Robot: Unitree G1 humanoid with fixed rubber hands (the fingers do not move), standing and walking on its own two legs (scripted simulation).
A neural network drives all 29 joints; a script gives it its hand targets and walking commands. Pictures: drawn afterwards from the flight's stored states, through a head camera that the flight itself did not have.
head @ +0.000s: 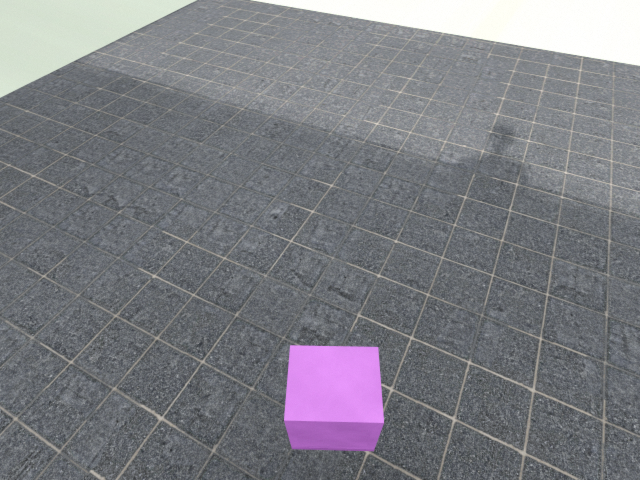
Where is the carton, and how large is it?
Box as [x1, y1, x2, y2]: [284, 345, 383, 450]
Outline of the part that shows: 290,345 284,422 292,448 373,450 383,424 377,347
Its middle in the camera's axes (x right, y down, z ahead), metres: +0.04 +0.45 +1.08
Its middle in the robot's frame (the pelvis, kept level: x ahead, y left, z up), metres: +0.42 +0.00 -0.64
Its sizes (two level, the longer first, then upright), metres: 0.237 0.191 0.275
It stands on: the floor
